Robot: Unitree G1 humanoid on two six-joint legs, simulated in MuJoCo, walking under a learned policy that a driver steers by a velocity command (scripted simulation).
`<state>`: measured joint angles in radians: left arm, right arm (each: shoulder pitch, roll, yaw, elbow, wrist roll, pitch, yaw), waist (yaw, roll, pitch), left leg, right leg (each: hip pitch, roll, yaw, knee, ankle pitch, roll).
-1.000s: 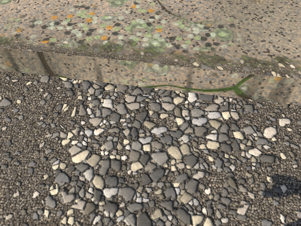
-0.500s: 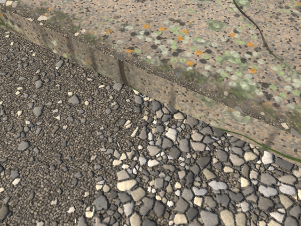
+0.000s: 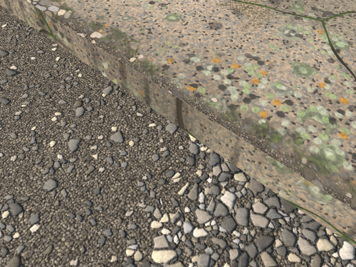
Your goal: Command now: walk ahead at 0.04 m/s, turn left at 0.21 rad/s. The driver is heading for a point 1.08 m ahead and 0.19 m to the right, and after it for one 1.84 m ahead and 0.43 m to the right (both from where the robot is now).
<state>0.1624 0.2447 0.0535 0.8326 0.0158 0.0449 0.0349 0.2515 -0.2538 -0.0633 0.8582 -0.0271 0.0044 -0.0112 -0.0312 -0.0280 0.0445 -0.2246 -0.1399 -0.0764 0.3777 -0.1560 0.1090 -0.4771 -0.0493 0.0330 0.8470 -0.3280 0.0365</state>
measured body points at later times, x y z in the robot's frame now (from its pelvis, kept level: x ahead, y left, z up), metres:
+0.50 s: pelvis +0.02 -0.05 +0.00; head +0.03 -0.05 +0.45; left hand +0.10 +0.21 -0.13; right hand +0.08 -0.31 -0.15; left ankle +0.02 +0.07 -0.74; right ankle +0.02 -0.14 -0.74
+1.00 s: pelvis +0.16 +0.01 +0.01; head +0.17 +0.03 +0.45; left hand +0.26 +0.26 -0.14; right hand +0.10 -0.24 -0.13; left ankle +0.08 +0.08 -0.74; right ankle +0.22 -0.13 -0.68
